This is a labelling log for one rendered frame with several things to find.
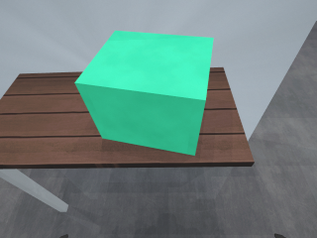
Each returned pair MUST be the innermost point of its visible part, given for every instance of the carton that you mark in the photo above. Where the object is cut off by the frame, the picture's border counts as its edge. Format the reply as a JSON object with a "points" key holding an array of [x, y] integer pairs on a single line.
{"points": [[149, 89]]}

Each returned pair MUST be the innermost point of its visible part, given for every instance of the table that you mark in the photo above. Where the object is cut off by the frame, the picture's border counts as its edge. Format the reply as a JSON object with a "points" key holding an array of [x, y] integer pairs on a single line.
{"points": [[45, 124]]}

